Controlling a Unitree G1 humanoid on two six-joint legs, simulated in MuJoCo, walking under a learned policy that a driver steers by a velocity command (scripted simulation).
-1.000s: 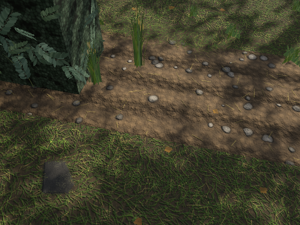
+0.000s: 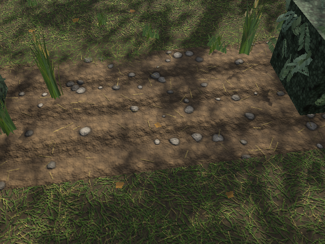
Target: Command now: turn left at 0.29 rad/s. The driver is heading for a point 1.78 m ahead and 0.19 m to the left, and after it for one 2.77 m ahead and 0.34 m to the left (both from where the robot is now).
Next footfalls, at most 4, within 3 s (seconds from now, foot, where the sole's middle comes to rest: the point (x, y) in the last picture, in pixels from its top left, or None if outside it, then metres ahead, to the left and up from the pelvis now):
0.52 left None -0.03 0.13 -0.77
1.18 right None -0.01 -0.14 -0.77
1.78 left None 0.04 0.09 -0.77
2.32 right None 0.38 -0.04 -0.95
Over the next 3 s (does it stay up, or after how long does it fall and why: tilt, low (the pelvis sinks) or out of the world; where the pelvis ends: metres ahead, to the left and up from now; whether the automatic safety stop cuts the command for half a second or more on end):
stays up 0.25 0.12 -0.18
